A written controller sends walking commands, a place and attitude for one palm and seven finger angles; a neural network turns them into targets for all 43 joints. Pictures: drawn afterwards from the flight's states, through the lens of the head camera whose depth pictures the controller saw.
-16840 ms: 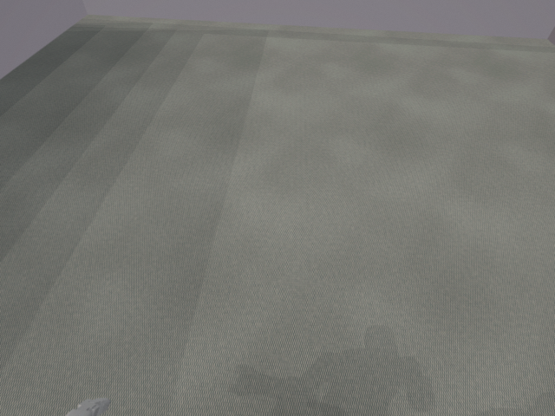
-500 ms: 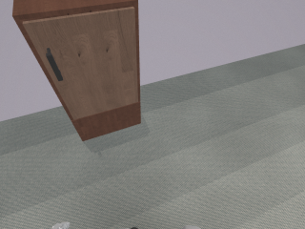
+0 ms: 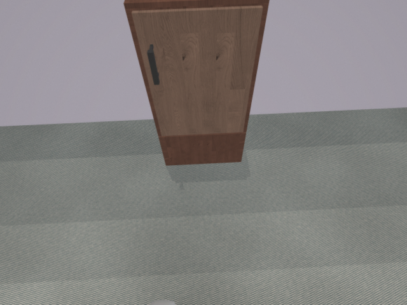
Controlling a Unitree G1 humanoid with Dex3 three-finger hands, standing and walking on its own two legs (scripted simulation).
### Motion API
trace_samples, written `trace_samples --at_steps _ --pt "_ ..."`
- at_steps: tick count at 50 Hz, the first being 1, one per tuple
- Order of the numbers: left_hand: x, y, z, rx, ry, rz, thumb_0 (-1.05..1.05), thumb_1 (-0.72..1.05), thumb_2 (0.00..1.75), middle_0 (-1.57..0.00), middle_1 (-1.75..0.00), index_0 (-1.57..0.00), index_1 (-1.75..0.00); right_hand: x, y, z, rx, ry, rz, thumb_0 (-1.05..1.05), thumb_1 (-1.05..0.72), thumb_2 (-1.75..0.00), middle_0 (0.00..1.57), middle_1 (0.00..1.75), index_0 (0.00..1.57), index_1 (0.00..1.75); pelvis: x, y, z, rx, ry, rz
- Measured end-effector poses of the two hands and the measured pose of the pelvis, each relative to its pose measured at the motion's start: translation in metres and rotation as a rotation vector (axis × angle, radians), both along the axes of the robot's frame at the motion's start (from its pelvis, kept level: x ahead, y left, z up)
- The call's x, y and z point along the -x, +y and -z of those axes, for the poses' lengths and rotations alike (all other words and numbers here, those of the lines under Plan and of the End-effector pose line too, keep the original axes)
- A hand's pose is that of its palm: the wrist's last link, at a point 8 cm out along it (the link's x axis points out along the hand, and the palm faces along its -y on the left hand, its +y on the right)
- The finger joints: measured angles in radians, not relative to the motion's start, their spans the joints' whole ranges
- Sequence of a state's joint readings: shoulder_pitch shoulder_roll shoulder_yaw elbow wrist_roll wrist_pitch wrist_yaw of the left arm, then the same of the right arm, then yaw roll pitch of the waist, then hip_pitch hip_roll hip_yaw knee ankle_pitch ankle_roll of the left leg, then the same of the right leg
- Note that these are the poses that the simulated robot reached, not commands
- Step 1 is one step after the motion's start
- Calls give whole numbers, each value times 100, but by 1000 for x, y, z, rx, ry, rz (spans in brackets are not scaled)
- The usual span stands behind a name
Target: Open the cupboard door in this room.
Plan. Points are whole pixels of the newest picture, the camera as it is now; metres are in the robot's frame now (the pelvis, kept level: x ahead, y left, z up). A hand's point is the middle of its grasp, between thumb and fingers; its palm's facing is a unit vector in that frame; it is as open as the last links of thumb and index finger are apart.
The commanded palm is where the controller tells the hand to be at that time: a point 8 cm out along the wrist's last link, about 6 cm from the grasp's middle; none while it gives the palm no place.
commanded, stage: take the last steps up to it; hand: left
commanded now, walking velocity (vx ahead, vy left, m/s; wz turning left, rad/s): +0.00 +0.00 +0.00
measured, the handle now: (154, 65) +0.86 +0.26 -0.05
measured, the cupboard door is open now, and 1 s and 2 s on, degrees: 0 0 0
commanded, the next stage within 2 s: come to a stop and stand still in 1.14 s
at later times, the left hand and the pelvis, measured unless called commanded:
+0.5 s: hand out of the picture +0.10 +0.21 -0.17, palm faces +0.03 -0.98 -0.18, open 7.4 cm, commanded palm none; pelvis +0.05 +0.02 +0.00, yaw +2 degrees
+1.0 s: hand (141, 302) +0.14 +0.17 -0.18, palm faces +0.17 -0.98 -0.14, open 7.3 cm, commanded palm none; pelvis +0.21 +0.01 +0.00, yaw +5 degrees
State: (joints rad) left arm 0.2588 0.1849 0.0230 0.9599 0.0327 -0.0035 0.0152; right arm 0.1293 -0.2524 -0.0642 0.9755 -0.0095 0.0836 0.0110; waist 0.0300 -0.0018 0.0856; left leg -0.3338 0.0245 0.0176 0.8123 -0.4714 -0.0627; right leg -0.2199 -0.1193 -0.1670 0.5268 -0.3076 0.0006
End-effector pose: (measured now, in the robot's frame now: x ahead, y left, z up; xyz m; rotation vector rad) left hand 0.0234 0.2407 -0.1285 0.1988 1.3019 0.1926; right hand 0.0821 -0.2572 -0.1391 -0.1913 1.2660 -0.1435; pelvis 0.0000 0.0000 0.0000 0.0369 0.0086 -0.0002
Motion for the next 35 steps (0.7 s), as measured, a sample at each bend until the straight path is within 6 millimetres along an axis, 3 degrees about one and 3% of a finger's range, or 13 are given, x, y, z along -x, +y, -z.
trace_samples --at_steps 4,7,12,19,24,28,31,35 --pt "41 25 19 16 78 -77 0 90 90 -21 -30 -20 -30 -30 27 -4 25 -71 -77 0 -91 -90 20 29 19 29 3 18 9 33 3 -33" --pt "61 39 26 23 136 -108 0 90 90 -21 -30 -20 -30 -40 48 -14 31 -114 -117 0 -91 -90 20 29 20 29 4 26 8 27 -13 -35" --pt "58 47 19 52 135 -110 1 91 90 -20 -30 -20 -30 -30 69 -24 16 -120 -110 0 -90 -90 20 29 20 30 -4 35 -3 52 -28 -48" --pt "8 38 14 76 64 -70 0 91 90 -20 -30 -20 -30 12 55 -18 27 -16 -20 -1 -93 -90 20 30 20 30 -24 34 -7 42 -28 -47" --pt "-53 19 12 79 0 -13 0 91 90 -20 -30 -20 -30 52 38 -6 16 133 53 -1 -92 -90 20 30 20 30 -47 20 -3 29 -23 -38" --pt "-110 -3 14 61 -68 39 0 91 90 -20 -30 -20 -30 72 22 9 -9 248 106 0 -91 -90 20 30 20 30 -73 0 9 20 -18 -32" --pt "-136 -17 13 47 -130 34 0 91 90 -20 -30 -20 -30 69 11 17 -28 313 107 0 -91 -90 20 29 20 29 -88 -13 14 35 -28 -49" --pt "-139 -28 5 39 -122 -24 0 92 90 -20 -30 -20 -30 23 1 11 -37 274 80 1 -91 -90 20 29 20 29 -110 -21 4 33 -31 -57"
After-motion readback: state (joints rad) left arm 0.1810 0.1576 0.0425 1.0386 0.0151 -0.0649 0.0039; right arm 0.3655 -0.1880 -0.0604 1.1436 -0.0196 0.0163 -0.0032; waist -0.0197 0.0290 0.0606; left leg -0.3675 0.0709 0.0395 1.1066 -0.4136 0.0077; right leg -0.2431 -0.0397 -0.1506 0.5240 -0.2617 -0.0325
